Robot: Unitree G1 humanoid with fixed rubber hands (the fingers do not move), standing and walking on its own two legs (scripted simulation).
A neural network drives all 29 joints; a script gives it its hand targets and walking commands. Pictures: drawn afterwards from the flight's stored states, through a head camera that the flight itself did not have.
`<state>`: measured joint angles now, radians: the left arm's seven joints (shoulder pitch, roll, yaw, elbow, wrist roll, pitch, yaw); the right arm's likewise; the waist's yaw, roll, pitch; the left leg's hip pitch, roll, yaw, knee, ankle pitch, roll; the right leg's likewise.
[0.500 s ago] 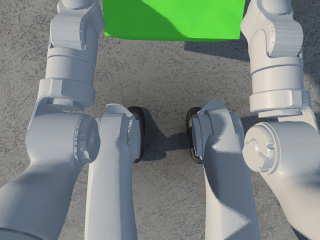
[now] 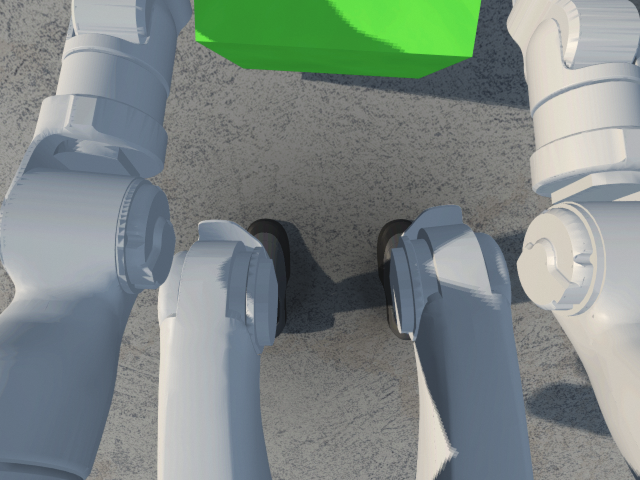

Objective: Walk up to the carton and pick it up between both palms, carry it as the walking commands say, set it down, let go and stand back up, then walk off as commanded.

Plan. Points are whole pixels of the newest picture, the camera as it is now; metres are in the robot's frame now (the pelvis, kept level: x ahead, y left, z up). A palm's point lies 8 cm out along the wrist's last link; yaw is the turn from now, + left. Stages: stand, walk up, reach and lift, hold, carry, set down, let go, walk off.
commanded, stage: set down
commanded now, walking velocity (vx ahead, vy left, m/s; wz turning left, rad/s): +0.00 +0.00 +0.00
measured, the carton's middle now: out of the picture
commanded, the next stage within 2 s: none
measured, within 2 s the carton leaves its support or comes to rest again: neither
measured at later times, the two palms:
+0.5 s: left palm out of the picture +0.58 +0.13 -0.20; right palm out of the picture +0.55 -0.19 -0.20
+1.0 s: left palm out of the picture +0.58 +0.14 -0.21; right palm out of the picture +0.55 -0.19 -0.21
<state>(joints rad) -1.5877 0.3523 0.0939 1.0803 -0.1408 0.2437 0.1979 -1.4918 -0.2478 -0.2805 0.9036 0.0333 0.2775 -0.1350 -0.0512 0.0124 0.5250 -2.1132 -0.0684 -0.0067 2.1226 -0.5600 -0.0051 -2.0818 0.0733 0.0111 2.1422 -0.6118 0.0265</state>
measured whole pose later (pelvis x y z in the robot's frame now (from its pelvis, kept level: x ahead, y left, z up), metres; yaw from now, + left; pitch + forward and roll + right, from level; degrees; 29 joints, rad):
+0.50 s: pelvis +0.01 -0.01 -0.02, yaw +0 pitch +32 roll +0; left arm -1.61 0.39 0.00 1.19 -0.23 0.18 0.17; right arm -1.52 -0.28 -0.20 1.01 0.11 0.22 -0.14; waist -0.06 0.01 0.52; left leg -2.15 -0.07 -0.02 2.21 -0.61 -0.02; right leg -2.12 0.08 0.00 2.23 -0.65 0.01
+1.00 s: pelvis +0.01 +0.00 -0.03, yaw +0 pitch +32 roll +0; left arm -1.61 0.38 0.07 1.20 -0.17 0.15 0.10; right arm -1.50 -0.28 -0.26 1.01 0.06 0.19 -0.08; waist -0.05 0.01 0.52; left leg -2.19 -0.08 -0.01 2.23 -0.60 -0.02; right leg -2.16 0.08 0.00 2.26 -0.65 0.02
